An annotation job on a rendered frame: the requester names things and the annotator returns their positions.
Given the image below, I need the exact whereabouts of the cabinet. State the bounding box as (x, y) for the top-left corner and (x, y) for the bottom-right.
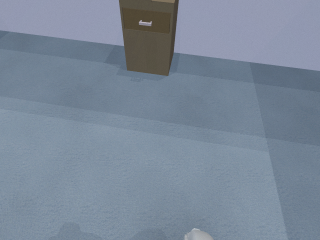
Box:
(119, 0), (179, 76)

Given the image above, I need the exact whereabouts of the robot right thigh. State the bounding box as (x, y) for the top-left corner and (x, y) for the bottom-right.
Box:
(183, 230), (214, 240)

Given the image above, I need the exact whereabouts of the drawer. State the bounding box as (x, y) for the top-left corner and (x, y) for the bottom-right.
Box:
(123, 7), (171, 34)

